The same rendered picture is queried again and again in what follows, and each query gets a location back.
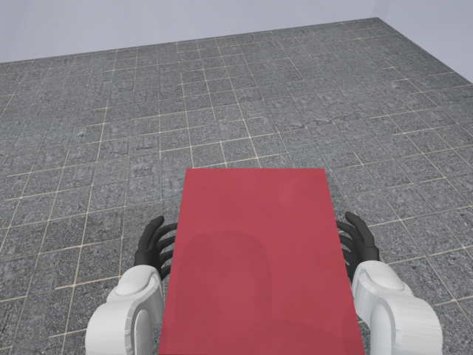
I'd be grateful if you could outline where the right robot forearm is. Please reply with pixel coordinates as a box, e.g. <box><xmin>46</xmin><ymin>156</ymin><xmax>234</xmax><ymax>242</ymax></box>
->
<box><xmin>352</xmin><ymin>260</ymin><xmax>443</xmax><ymax>355</ymax></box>

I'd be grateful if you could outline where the left robot forearm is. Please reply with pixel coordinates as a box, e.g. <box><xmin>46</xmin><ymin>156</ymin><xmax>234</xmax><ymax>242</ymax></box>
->
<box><xmin>85</xmin><ymin>265</ymin><xmax>165</xmax><ymax>355</ymax></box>

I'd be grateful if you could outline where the carton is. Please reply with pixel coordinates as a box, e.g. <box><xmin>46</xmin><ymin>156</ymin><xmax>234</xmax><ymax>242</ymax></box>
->
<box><xmin>157</xmin><ymin>169</ymin><xmax>365</xmax><ymax>355</ymax></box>

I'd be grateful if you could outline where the right robot hand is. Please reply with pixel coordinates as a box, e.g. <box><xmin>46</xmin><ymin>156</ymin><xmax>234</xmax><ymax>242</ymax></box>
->
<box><xmin>336</xmin><ymin>212</ymin><xmax>380</xmax><ymax>284</ymax></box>

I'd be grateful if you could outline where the left robot hand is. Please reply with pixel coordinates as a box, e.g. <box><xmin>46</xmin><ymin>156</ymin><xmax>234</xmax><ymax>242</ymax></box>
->
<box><xmin>133</xmin><ymin>215</ymin><xmax>177</xmax><ymax>282</ymax></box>

